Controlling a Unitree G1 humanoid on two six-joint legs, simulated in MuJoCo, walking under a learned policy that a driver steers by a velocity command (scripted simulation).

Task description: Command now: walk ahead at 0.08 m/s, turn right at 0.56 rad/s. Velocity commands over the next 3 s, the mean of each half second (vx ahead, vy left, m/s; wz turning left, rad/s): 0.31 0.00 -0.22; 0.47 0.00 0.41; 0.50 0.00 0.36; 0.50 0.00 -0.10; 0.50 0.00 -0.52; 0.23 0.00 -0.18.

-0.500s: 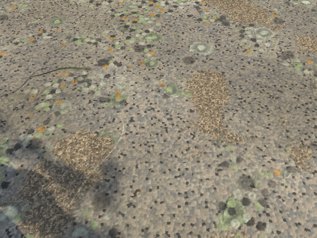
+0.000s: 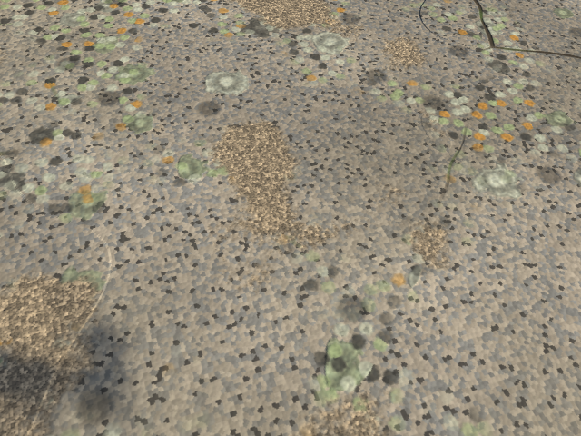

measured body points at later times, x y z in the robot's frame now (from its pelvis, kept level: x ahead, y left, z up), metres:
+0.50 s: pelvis +0.11 -0.05 +0.00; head +0.12 -0.06 +0.45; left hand +0.29 +0.18 -0.10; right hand +0.05 -0.31 -0.14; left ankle +0.02 +0.09 -0.69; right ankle +0.10 -0.13 -0.74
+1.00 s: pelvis +0.36 -0.02 -0.02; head +0.40 -0.02 +0.43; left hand +0.34 +0.23 -0.16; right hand +0.55 -0.26 -0.13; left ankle +0.43 +0.03 -0.74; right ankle +0.20 -0.16 -0.63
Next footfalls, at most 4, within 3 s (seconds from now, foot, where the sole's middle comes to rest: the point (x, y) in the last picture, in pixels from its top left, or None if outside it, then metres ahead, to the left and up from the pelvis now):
0.42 right None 0.14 -0.14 -0.78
0.92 left None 0.47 0.03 -0.77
1.46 right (305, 301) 0.82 -0.03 -0.77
1.98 left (209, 238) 1.01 0.24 -0.78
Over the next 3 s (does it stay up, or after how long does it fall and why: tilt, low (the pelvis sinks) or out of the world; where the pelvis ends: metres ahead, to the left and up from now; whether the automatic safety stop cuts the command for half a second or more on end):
stays up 1.31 0.11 0.00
